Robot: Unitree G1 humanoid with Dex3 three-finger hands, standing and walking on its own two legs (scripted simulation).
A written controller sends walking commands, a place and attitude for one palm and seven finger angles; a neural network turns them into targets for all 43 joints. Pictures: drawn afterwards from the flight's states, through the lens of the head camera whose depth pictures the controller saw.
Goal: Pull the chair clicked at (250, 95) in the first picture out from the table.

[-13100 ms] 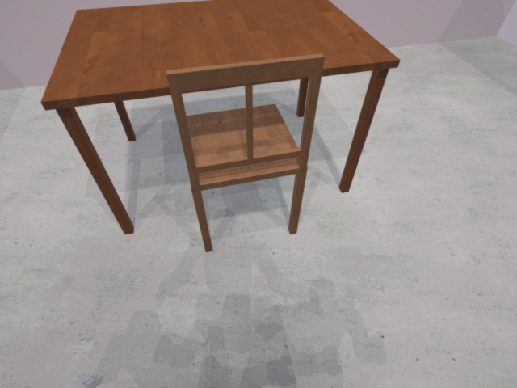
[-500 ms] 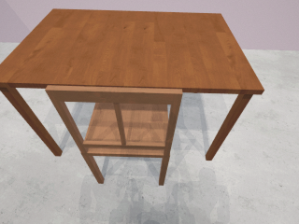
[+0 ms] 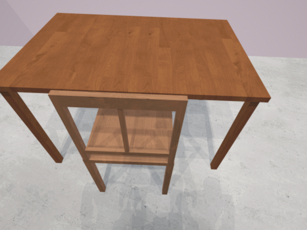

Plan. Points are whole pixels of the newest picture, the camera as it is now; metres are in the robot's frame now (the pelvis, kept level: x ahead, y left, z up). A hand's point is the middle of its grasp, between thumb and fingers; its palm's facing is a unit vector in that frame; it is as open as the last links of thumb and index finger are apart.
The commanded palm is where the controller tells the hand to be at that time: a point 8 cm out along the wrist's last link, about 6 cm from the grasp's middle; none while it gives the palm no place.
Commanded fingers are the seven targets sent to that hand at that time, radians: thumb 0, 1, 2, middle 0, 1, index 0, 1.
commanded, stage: look again from close up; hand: left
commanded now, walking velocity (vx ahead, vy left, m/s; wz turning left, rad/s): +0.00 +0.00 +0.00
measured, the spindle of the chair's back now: (124, 131) +0.47 +0.14 -0.11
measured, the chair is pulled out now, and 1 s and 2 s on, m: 0.00 0.00 0.00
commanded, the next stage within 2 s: shuffle to correct the standing spot in 0.26 s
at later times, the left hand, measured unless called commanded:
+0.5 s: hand out of the picture -0.01 +0.15 -0.18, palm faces +0.01 -0.98 -0.18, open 7.4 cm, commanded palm none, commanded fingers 0.00 0.90 0.90 -0.20 -0.30 -0.20 -0.30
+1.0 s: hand out of the picture +0.02 +0.13 -0.18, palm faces +0.04 -0.98 -0.20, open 7.3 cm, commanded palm none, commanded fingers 0.00 0.90 0.90 -0.20 -0.30 -0.20 -0.30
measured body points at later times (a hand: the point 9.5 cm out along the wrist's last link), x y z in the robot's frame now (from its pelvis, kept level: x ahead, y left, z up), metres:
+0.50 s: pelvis +0.00 -0.01 +0.00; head +0.01 -0.01 +0.45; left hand -0.01 +0.21 -0.16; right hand +0.00 -0.23 -0.16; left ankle +0.00 +0.09 -0.74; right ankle -0.03 -0.13 -0.74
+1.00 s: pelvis +0.03 -0.03 +0.00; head +0.05 -0.03 +0.44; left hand +0.02 +0.18 -0.16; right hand +0.07 -0.26 -0.16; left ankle +0.00 +0.09 -0.74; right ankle -0.03 -0.13 -0.74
